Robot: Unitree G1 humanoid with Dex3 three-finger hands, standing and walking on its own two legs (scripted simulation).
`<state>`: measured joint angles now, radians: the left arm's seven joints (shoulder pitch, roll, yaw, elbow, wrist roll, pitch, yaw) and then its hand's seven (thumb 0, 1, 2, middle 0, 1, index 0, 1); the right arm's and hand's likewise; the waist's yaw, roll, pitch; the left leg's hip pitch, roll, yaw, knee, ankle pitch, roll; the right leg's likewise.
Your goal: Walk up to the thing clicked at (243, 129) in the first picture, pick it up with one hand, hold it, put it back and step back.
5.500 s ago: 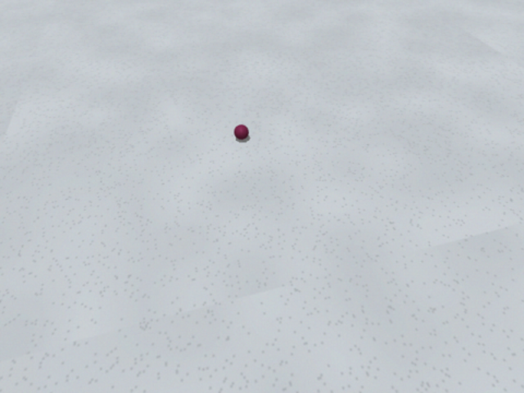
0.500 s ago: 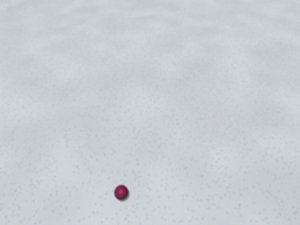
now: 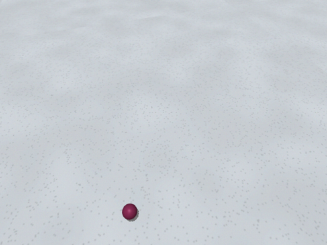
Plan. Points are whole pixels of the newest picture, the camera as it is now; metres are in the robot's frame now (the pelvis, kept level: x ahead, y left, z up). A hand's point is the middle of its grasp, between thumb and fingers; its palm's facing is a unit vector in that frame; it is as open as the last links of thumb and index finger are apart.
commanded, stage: walk up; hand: left
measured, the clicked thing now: (129, 211) +0.42 +0.23 -0.74
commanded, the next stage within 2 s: stand in 0.22 s
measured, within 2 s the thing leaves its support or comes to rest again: neither
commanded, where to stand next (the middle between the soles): +0.05 -0.02 m, yaw +0 degrees
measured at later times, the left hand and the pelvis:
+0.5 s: hand out of the picture +0.08 +0.25 -0.16, palm faces -0.01 -0.94 -0.34, open 7.4 cm; pelvis +0.00 +0.00 +0.00, yaw +1 degrees
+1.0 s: hand out of the picture +0.06 +0.26 -0.16, palm faces +0.00 -0.94 -0.34, open 7.4 cm; pelvis +0.00 +0.00 +0.00, yaw +1 degrees
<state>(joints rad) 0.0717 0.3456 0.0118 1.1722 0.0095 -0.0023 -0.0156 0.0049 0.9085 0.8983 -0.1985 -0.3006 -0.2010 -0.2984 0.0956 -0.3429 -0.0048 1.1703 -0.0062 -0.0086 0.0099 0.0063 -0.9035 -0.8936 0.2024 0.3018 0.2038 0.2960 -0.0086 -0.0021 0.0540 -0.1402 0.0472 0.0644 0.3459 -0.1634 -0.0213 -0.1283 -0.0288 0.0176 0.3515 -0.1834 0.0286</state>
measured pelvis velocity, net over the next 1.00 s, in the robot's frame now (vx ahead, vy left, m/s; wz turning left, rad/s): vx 0.00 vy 0.00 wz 0.02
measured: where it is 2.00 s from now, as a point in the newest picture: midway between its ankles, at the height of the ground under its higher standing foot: outside the picture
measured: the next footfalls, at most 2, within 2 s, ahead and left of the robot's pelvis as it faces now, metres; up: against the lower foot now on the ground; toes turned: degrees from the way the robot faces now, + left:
none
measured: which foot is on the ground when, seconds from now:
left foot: down 0.00-1.00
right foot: down 0.00-1.00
